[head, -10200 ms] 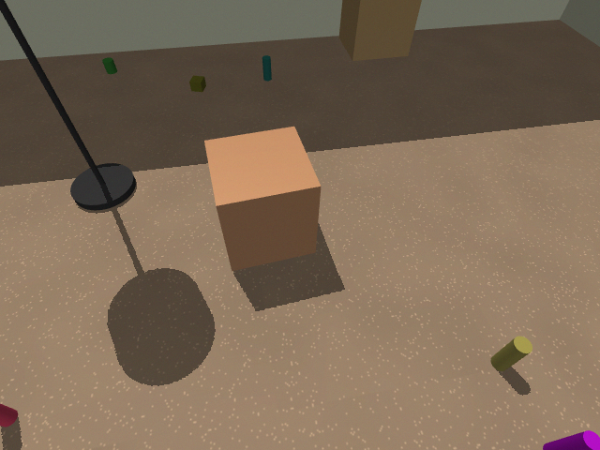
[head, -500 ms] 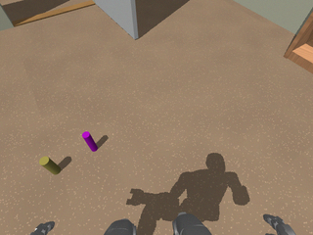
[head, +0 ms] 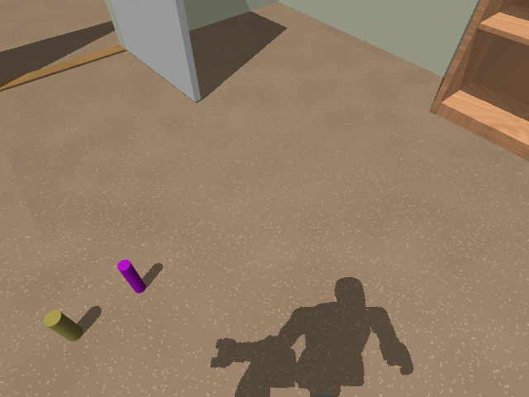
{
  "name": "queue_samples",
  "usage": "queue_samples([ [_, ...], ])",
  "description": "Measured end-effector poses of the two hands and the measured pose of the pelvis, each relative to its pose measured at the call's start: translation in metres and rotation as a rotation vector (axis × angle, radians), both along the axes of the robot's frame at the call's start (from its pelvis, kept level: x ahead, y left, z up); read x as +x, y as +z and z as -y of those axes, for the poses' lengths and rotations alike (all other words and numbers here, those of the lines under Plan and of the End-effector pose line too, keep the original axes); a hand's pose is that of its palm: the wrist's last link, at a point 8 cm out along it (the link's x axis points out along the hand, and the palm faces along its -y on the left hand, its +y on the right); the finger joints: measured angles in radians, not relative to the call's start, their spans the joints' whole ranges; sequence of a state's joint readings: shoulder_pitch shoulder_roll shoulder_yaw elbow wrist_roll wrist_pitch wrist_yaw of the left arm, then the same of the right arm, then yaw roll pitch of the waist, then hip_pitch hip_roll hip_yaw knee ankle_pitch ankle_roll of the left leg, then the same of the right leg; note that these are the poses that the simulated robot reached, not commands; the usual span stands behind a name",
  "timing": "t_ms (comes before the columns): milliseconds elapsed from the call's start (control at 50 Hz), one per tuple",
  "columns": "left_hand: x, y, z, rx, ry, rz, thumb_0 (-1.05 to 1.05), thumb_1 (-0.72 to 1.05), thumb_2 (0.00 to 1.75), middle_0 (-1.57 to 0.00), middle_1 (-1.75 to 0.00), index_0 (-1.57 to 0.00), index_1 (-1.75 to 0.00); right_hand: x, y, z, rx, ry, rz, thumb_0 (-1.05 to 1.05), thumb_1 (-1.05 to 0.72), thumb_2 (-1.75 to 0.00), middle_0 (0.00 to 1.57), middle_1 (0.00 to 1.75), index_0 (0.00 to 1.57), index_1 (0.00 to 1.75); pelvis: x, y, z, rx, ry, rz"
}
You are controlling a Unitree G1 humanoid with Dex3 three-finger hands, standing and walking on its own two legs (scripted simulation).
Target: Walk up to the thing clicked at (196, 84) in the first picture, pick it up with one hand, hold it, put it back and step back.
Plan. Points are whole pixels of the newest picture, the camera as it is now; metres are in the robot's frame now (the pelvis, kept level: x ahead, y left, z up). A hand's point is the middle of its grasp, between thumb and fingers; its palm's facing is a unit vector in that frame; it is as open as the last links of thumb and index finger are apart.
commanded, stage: walk up
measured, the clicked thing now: out of the picture -1.50 +1.63 -0.73
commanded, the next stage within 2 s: stand in 0.36 s
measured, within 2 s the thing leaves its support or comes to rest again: neither
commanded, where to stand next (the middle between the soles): +0.08 +0.02 m, yaw +1 degrees
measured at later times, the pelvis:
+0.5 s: pelvis +0.01 +0.01 +0.02, yaw -1 degrees
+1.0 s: pelvis +0.01 +0.01 +0.02, yaw +1 degrees
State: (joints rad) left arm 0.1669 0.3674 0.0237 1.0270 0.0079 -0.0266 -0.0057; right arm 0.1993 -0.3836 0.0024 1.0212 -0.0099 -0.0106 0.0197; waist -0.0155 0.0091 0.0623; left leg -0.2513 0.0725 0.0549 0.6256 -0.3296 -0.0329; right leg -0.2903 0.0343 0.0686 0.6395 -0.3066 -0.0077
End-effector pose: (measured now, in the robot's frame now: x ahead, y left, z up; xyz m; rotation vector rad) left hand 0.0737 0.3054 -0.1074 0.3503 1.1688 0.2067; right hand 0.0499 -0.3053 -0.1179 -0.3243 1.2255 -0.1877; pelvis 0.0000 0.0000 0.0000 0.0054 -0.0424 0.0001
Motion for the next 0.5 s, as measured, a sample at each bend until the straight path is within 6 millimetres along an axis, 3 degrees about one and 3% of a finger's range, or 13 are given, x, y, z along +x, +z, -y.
queue_samples([
  [280, 0.04, 0.011, 0.015, -0.029, -0.032, 0.012, 0.0, 0.9, 0.9, -0.21, -0.3, -0.2, -0.3, 0.024, 0.01, -0.005, 0.016, -0.037, 0.035, 0.0, -0.91, -0.9, 0.2, 0.3, 0.2, 0.3, 0.006, 0.013, -0.003, 0.006, -0.026, -0.005],
  [500, 0.046, 0.011, 0.011, -0.043, -0.022, -0.013, 0.0, 0.9, 0.9, -0.21, -0.3, -0.2, -0.3, 0.025, 0.017, -0.01, 0.004, -0.042, -0.008, 0.0, -0.91, -0.9, 0.2, 0.3, 0.2, 0.3, 0.011, 0.02, -0.007, -0.001, -0.01, -0.015],
])
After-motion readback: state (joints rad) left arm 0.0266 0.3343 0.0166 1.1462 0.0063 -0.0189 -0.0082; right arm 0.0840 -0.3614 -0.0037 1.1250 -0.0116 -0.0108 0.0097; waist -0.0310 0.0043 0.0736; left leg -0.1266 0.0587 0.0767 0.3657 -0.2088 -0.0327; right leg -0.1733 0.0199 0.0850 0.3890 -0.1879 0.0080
